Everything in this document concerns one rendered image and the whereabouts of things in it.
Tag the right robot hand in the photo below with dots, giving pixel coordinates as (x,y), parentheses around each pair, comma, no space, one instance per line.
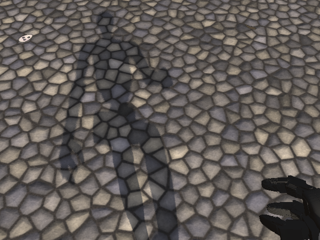
(305,222)

